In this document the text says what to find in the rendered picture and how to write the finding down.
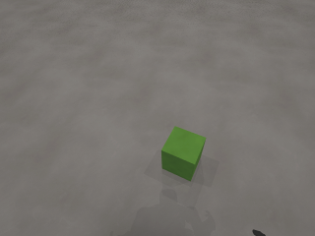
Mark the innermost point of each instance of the carton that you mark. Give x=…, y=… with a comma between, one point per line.
x=181, y=153

